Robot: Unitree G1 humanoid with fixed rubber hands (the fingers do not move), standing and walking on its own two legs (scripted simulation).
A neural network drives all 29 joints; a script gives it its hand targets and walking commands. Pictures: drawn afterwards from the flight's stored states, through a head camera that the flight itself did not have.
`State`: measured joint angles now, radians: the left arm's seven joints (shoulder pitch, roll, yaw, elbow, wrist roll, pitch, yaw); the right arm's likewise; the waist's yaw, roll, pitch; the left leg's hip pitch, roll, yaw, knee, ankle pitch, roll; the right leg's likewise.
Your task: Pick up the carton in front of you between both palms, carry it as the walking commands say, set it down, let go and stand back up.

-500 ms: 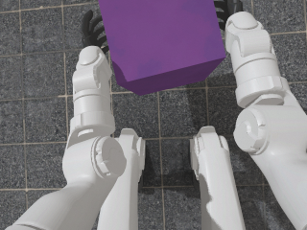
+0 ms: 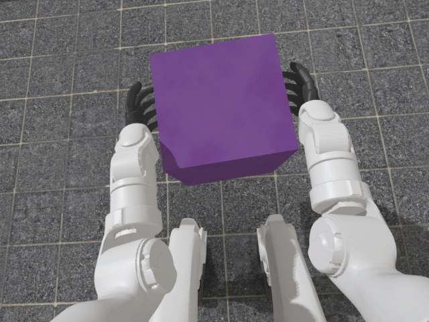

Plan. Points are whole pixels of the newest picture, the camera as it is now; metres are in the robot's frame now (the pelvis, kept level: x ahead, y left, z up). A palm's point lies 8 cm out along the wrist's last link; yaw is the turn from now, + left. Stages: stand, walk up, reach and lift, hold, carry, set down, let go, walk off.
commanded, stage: reach and lift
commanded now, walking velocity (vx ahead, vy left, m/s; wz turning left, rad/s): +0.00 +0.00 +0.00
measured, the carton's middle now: (222, 124) +0.48 +0.01 -0.11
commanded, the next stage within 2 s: hold in 1.92 s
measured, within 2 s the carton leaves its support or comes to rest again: neither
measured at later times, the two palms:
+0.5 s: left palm (90, 112) +0.41 +0.15 +0.12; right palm (348, 94) +0.41 -0.14 +0.11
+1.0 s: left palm out of the picture +0.37 +0.15 +0.24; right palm out of the picture +0.36 -0.14 +0.24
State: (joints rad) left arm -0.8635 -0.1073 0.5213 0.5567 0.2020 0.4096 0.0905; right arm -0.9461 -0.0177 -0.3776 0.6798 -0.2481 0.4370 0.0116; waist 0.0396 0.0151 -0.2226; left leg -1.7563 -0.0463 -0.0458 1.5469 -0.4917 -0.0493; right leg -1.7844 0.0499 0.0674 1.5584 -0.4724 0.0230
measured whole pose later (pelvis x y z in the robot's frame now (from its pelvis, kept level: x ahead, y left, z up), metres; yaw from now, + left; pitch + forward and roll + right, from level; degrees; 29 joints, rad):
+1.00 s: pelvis +0.07 +0.01 +0.22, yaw -1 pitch -1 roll +0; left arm -0.31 -0.16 0.30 0.41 0.28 0.57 0.01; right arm -0.29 0.16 -0.27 0.39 -0.29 0.60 0.01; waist -0.01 0.00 -0.06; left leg -0.22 -0.02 -0.07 0.47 -0.23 -0.01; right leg -0.23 0.01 0.07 0.46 -0.21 0.02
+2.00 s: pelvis +0.08 +0.01 +0.22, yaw -1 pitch -6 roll +0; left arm -0.26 -0.15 0.23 0.25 0.27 0.70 0.00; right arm -0.24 0.15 -0.20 0.23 -0.27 0.72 0.01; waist 0.00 0.00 0.02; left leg -0.05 -0.01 -0.07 0.35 -0.20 -0.01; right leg -0.06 0.01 0.07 0.35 -0.18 0.01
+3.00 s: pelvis +0.08 +0.01 +0.22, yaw -1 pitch -8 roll +0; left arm -0.26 -0.15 0.22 0.21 0.28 0.76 0.00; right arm -0.24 0.15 -0.19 0.20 -0.27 0.78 0.01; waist 0.00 0.00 0.03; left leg -0.02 -0.01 -0.07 0.34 -0.19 -0.01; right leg -0.03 0.01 0.07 0.34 -0.17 0.01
